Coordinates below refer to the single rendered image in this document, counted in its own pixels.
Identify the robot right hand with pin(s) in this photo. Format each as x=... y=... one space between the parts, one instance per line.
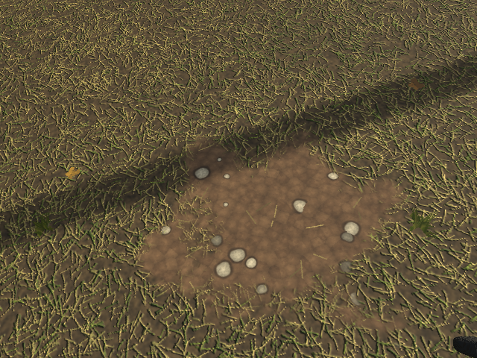
x=466 y=345

